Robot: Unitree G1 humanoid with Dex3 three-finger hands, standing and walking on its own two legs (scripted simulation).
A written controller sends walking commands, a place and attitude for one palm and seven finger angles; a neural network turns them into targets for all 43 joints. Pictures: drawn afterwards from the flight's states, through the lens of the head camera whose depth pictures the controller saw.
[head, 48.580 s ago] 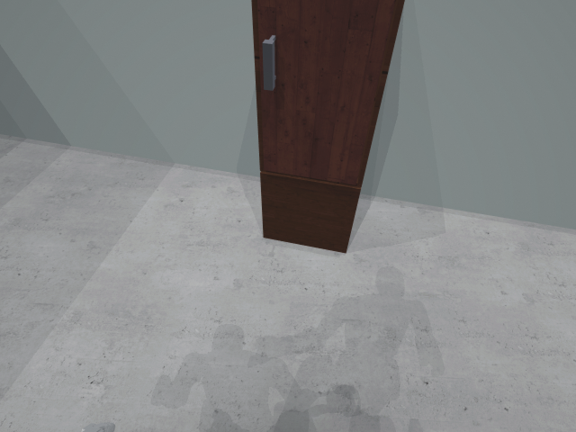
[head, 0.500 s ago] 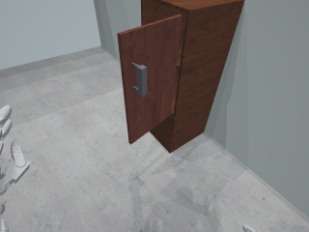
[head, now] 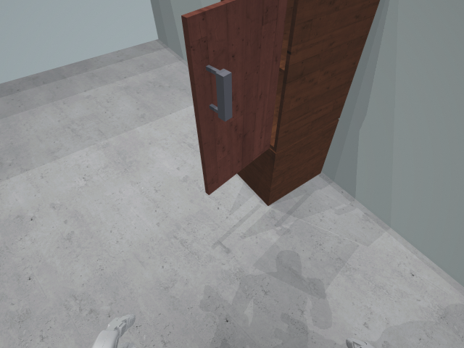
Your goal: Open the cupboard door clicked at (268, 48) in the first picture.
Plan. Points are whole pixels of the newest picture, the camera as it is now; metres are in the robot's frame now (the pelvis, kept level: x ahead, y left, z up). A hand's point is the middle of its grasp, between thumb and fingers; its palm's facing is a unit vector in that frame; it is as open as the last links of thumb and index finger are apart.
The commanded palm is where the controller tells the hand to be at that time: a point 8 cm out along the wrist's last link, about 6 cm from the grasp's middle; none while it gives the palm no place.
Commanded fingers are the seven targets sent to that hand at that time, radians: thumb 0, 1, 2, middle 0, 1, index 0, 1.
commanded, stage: let the arm hang, fingers relaxed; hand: left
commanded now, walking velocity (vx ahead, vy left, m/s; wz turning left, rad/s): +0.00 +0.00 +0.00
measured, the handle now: (218, 92) +0.67 +0.06 +0.08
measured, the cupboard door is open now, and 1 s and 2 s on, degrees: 100 100 100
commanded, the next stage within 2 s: look to check the result in 0.88 s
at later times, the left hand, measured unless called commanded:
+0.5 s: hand out of the picture -0.02 +0.20 -0.15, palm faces +0.01 -0.97 -0.23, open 7.3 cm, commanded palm none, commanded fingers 0.00 0.90 0.90 -0.20 -0.30 -0.20 -0.30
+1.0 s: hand out of the picture -0.01 +0.19 -0.16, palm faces +0.01 -0.98 -0.20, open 7.4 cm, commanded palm none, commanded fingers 0.00 0.90 0.90 -0.20 -0.30 -0.20 -0.30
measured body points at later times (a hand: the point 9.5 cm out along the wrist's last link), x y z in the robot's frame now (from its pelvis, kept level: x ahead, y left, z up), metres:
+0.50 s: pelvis -0.01 +0.01 +0.02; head +0.00 +0.00 +0.47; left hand -0.02 +0.25 -0.13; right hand -0.03 -0.20 -0.15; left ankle +0.00 +0.12 -0.72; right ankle +0.01 -0.10 -0.72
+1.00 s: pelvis -0.01 +0.01 +0.02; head +0.00 +0.01 +0.47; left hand +0.00 +0.24 -0.14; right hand -0.04 -0.20 -0.14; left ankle +0.00 +0.12 -0.72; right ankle +0.01 -0.10 -0.72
